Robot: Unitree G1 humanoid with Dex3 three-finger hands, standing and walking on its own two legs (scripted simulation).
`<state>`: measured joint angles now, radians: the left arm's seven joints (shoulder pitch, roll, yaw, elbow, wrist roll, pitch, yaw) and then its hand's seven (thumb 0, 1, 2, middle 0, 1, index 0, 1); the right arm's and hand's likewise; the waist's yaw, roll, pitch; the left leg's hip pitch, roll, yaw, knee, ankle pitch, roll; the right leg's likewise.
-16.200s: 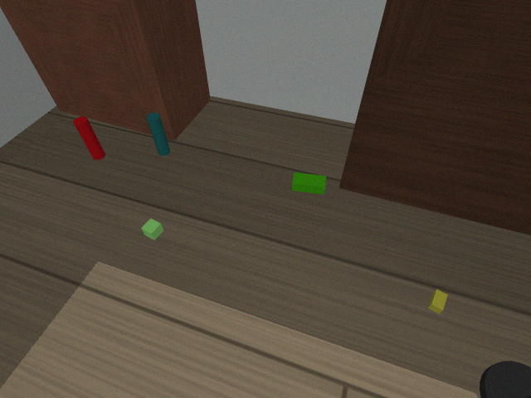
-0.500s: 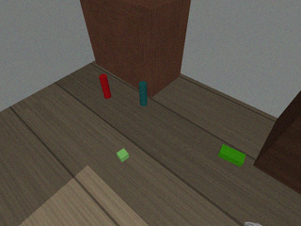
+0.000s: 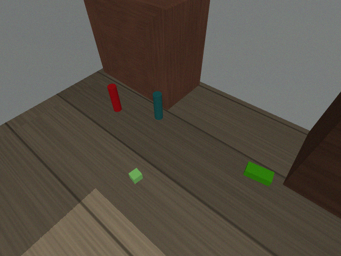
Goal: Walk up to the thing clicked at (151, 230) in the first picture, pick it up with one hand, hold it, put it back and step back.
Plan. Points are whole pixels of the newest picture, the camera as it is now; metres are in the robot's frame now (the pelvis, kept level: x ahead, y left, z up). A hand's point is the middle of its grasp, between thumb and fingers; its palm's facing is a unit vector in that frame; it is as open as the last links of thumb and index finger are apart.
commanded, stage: stand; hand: left
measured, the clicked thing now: (135, 175) +0.70 +0.25 -0.75
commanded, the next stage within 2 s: walk up in 0.24 s
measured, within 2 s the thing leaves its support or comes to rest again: neither
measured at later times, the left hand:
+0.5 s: hand out of the picture +0.06 +0.29 -0.16, palm faces +0.04 -0.93 -0.36, open 7.4 cm
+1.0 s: hand (93, 191) +0.33 +0.26 -0.15, palm faces -0.02 -0.93 -0.37, open 7.4 cm
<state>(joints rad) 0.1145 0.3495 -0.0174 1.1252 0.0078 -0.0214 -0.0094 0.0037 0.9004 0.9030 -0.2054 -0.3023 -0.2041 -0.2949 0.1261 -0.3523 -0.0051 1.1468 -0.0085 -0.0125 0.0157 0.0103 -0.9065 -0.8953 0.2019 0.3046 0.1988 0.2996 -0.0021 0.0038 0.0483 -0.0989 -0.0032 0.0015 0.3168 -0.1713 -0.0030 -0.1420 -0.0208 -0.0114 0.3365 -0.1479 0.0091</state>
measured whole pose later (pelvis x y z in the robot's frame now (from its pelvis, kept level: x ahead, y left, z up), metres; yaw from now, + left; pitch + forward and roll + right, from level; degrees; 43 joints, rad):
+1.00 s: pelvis +0.21 +0.00 -0.03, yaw +0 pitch -5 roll +1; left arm 0.19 0.37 0.06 0.84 0.01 -0.06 -0.06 0.00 0.90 0.90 -0.20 -0.30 -0.20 -0.29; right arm 0.34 -0.38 -0.05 0.87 0.00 -0.03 0.02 0.01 -0.91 -0.90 0.20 0.30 0.20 0.30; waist -0.01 0.03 0.14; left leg -0.16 -0.01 -0.01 1.03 -0.52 0.04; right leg -0.37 -0.02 -0.06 0.68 -0.23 -0.05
